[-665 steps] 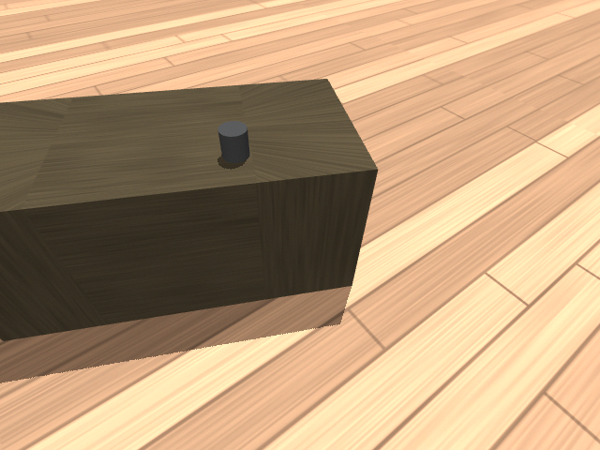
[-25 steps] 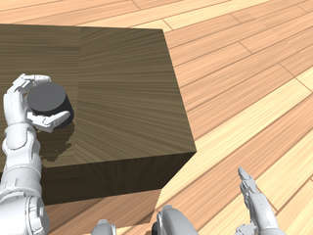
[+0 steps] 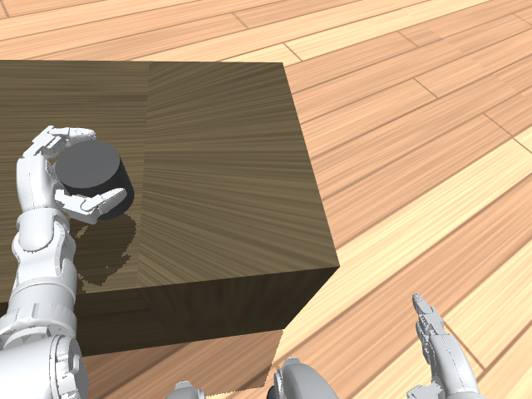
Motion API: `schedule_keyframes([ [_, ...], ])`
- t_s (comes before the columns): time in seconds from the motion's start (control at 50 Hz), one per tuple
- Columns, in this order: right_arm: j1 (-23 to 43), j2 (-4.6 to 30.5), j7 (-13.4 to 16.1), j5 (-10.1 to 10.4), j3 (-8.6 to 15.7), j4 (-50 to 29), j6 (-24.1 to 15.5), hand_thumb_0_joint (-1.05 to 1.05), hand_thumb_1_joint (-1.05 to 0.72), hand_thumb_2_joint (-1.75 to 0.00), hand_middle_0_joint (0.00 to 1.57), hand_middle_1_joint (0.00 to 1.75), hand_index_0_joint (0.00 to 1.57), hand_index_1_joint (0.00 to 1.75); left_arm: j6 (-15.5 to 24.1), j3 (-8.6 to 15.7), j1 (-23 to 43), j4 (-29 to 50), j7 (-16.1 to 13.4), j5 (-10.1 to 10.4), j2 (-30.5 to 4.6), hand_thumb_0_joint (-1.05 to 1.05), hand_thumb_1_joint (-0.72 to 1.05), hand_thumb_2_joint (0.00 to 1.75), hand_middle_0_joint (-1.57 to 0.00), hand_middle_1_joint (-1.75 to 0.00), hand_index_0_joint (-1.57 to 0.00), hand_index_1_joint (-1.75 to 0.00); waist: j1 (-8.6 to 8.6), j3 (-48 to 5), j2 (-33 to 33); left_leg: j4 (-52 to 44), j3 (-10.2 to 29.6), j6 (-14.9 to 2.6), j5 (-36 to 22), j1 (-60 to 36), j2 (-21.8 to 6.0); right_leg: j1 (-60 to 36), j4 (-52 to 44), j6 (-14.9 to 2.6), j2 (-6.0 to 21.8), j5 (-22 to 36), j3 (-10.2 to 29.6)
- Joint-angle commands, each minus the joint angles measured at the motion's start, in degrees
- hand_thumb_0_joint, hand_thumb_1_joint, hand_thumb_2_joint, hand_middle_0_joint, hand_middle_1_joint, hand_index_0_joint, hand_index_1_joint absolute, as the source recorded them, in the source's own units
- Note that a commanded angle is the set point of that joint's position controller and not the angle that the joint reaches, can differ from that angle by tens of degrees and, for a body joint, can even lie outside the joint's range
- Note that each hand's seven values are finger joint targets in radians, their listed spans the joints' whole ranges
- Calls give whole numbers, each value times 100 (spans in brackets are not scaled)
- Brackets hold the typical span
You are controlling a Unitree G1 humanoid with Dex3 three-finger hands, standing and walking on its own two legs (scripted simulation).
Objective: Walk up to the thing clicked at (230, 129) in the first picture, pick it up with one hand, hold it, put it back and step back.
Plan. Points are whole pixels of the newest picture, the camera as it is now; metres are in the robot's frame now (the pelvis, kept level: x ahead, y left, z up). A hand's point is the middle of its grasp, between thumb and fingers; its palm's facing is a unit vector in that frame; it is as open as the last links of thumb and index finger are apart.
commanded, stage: lift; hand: left
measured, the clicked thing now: (98, 181) +0.46 +0.20 +0.03
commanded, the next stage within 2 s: hold in 1.22 s
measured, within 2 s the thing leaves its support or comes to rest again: neither
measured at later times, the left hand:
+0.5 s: hand (84, 172) +0.41 +0.18 +0.12, palm faces +0.18 -0.98 +0.01, open 11.4 cm
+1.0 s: hand (72, 180) +0.37 +0.17 +0.17, palm faces +0.20 -0.98 +0.02, open 11.4 cm
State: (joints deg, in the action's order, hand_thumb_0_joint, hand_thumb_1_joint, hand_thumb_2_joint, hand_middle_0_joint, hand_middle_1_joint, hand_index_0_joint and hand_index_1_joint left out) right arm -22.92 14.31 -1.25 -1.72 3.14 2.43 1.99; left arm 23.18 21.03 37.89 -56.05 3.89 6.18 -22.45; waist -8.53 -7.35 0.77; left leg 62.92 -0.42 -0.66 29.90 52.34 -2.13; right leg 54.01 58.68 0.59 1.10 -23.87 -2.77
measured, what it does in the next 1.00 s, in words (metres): rises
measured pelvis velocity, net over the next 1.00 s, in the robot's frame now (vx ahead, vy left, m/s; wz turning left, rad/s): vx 0.01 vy -0.01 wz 0.01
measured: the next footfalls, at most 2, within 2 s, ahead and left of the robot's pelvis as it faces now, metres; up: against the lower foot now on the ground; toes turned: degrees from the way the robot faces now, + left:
none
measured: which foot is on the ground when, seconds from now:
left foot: down 0.00-1.00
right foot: down 0.00-1.00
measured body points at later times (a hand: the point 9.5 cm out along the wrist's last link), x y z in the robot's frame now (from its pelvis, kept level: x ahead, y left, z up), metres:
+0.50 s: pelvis +0.02 -0.01 +0.03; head +0.06 +0.00 +0.48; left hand +0.40 +0.23 +0.12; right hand +0.17 -0.27 -0.01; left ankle +0.00 +0.11 -0.66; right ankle +0.04 -0.13 -0.66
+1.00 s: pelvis +0.01 -0.01 +0.05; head +0.02 -0.01 +0.50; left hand +0.35 +0.22 +0.17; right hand +0.17 -0.27 -0.01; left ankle +0.00 +0.11 -0.66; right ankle +0.04 -0.13 -0.66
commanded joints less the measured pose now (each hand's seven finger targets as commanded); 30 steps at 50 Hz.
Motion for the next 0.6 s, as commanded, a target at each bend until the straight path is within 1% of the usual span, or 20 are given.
schedule_keyframes([
  [0.0,-157,941,109,54,653,-906,-286,0,52,-6,5,5,5,5,402,46,2266,1884,-27,106,-1150,0,8,133,-133,-148,-136,-149,149,-2785,-810,-1013,201,144,-2262,-1739,124,-1729,-589,-211,-143,1695,77],
  [0.02,-99,923,116,58,602,-925,-281,0,52,-6,5,5,5,5,349,24,2063,1627,-32,132,-1060,0,7,134,-133,-149,-135,-149,189,-2767,-721,-1024,197,142,-2330,-1755,125,-1778,-618,-211,-141,1741,70],
  [0.04,-81,780,108,72,457,-927,-295,0,52,-6,5,5,5,5,335,-100,2083,1916,-32,138,-897,0,9,135,-133,-149,-135,-149,233,-2762,-763,-1059,200,153,-2407,-1811,119,-1786,-620,-215,-142,1768,66],
  [0.06,-153,907,131,74,625,-811,-255,0,52,-6,5,5,5,5,299,23,2009,2027,-67,116,-1110,0,8,135,-133,-148,-135,-149,273,-2815,-817,-1080,190,159,-2474,-1856,119,-1844,-637,-218,-136,1809,74],
  [0.08,-164,988,155,90,717,-758,-228,0,52,-6,5,5,5,5,235,-4,1808,1998,-97,130,-1041,0,7,134,-132,-148,-134,-149,270,-2763,-810,-1096,180,160,-2583,-1981,112,-1851,-659,-219,-135,1872,84],
  [0.12,-146,906,161,104,664,-735,-237,0,52,-6,5,5,5,5,149,-188,1713,2295,-107,185,-730,0,7,133,-132,-147,-134,-148,280,-2637,-770,-1171,176,171,-2643,-2061,107,-1895,-729,-216,-137,1918,79],
  [0.14,-141,793,163,111,558,-687,-231,0,53,-6,5,5,5,5,91,-280,1660,2393,-116,190,-616,0,6,133,-132,-147,-134,-148,301,-2589,-701,-1204,153,148,-2580,-1997,121,-2019,-792,-201,-125,1934,92],
  [0.16,-141,903,201,141,695,-558,-218,0,53,-6,5,5,5,5,59,-98,1724,2680,-171,209,-907,0,5,133,-133,-147,-135,-148,363,-2600,-693,-1252,128,137,-2544,-2045,133,-2138,-835,-194,-109,1950,117],
  [0.2,-51,793,223,164,623,-523,-214,0,53,-5,5,5,5,5,-79,-283,1360,2564,-168,226,-610,0,5,132,-132,-147,-134,-147,370,-2314,-528,-1364,94,119,-2345,-1963,153,-2222,-946,-180,-105,1878,119],
  [0.22,122,855,249,183,643,-728,-232,0,53,-5,5,5,5,5,-109,-277,1460,2998,-189,233,-671,0,4,132,-132,-147,-134,-148,396,-2474,-412,-1403,62,86,-2234,-1994,168,-2401,-1008,-153,-96,1898,154],
  [0.28,-104,798,325,225,681,-273,-182,0,54,-5,5,5,5,5,-319,-348,1066,3303,-247,288,-526,0,3,131,-131,-146,-133,-147,465,-2142,-365,-1575,-11,59,-1957,-1961,217,-2513,-1186,-124,-82,1750,177],
  [0.3,-4,695,337,247,567,-425,-214,0,54,-5,5,5,5,5,-431,-591,831,3221,-245,319,-148,0,2,130,-130,-146,-133,-146,404,-2046,-177,-1600,-29,27,-1894,-2031,219,-2555,-1274,-97,-85,1759,189],
  [0.34,32,750,393,285,610,-323,-234,0,54,-5,5,5,5,5,-555,-501,827,3643,-319,329,-326,0,3,132,-131,-147,-134,-148,480,-2121,-235,-1682,-31,51,-2094,-2208,210,-2717,-1277,-116,-81,1891,178],
  [0.36,-68,621,406,288,505,-186,-211,0,53,-5,5,5,5,5,-645,-630,618,3555,-330,322,-165,0,0,131,-131,-147,-134,-147,476,-1952,-221,-1687,-43,45,-2190,-2192,216,-2716,-1308,-113,-80,1978,176],
  [0.38,15,672,421,303,523,-219,-221,0,54,-5,5,5,5,5,-699,-577,680,3828,-351,346,-196,0,1,131,-131,-146,-133,-147,535,-1911,-228,-1744,-41,48,-2221,-2249,212,-2730,-1341,-122,-86,1974,174],
  [0.4,28,802,459,319,682,-187,-217,0,54,-5,5,5,5,5,-789,-551,522,3817,-382,350,-238,0,0,131,-131,-146,-133,-147,510,-1911,-107,-1766,-48,29,-2261,-2290,210,-2853,-1384,-105,-74,2075,187],
  [0.44,37,586,459,320,506,137,-224,0,54,-5,5,5,5,5,-889,-568,632,4257,-463,350,-186,0,-2,131,-131,-146,-133,-147,624,-1670,-285,-1908,-50,48,-2176,-2329,223,-2841,-1454,-121,-69,1927,169],
  [0.5,206,766,541,346,720,-28,-257,0,54,-5,5,5,5,5,-1098,-646,342,4210,-528,341,-25,0,1,131,-130,-145,-132,-146,528,-1740,-41,-1988,-82,28,-2214,-2538,229,-3046,-1609,-85,-60,2023,188],
  [0.56,67,488,538,351,477,478,-242,0,54,-5,5,5,5,5,-1225,-725,280,4486,-553,352,70,0,-2,129,-128,-144,-131,-145,667,-1515,-368,-2086,-68,95,-2604,-2700,202,-2986,-1599,-135,-72,2169,133],
  [0.58,320,553,549,357,539,359,-270,0,54,-5,5,5,5,5,-1265,-744,258,4608,-553,366,92,0,0,129,-129,-145,-132,-145,686,-1541,-271,-2127,-53,93,-2607,-2735,197,-3074,-1635,-125,-75,2176,113],
])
